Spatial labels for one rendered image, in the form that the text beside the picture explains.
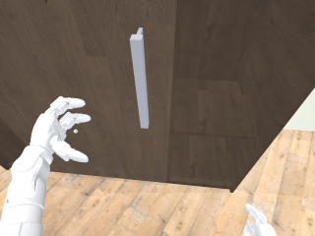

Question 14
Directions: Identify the right robot hand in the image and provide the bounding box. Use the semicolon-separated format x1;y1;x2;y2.
241;204;277;236

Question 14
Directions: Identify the wardrobe door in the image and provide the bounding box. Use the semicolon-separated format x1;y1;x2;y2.
0;0;177;183
0;118;27;161

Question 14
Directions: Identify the left robot hand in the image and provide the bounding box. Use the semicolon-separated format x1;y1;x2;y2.
30;96;92;162

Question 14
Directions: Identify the robot left forearm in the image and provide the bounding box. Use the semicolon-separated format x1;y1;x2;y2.
0;145;53;236

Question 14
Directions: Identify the handle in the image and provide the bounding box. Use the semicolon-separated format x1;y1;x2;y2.
130;28;150;129

